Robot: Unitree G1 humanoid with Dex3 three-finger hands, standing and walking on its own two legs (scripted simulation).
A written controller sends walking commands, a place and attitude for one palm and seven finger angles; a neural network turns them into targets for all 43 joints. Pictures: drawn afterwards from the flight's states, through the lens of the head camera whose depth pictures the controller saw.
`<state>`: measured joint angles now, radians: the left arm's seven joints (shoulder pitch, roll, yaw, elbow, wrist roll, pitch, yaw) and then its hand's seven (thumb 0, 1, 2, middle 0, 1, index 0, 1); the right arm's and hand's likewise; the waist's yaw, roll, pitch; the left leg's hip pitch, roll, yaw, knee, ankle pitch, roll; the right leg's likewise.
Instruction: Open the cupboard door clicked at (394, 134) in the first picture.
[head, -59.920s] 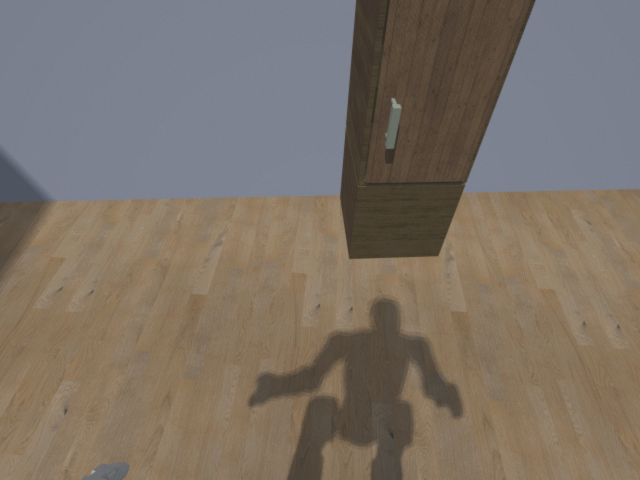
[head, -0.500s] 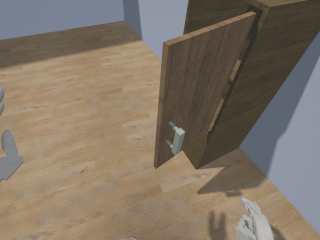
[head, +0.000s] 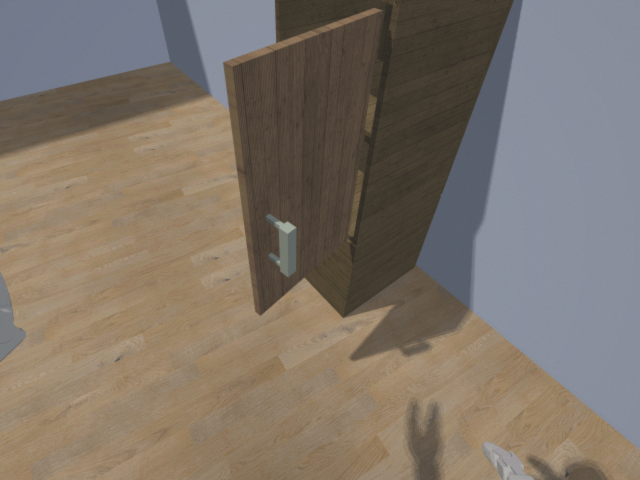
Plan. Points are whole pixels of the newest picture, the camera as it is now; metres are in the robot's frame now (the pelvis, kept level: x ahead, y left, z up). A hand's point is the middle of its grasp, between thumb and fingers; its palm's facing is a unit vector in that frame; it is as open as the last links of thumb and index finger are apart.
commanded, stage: stop stepping back and stand still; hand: left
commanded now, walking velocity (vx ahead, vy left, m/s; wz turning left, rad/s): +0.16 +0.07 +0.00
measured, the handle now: (280, 245) +0.55 +0.09 -0.09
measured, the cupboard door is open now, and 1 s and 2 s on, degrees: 100 100 100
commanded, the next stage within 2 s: let the arm hang, fingers relaxed in 0.44 s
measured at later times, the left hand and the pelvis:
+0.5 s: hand (18, 375) +0.16 +0.24 +0.18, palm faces +0.48 -0.75 -0.46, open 7.4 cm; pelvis -0.04 -0.02 +0.01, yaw +0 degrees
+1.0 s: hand out of the picture -0.11 +0.18 -0.16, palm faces +0.07 -0.98 -0.20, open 7.1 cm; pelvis -0.09 -0.01 +0.01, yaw +3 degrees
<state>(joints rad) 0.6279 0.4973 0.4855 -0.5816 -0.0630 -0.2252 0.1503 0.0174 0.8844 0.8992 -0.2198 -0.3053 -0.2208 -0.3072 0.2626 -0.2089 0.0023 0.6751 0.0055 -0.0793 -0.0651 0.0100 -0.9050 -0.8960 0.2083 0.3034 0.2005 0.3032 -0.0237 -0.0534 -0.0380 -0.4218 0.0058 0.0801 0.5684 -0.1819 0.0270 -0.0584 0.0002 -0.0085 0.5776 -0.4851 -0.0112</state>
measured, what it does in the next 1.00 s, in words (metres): steps on the spot: right foot, then left foot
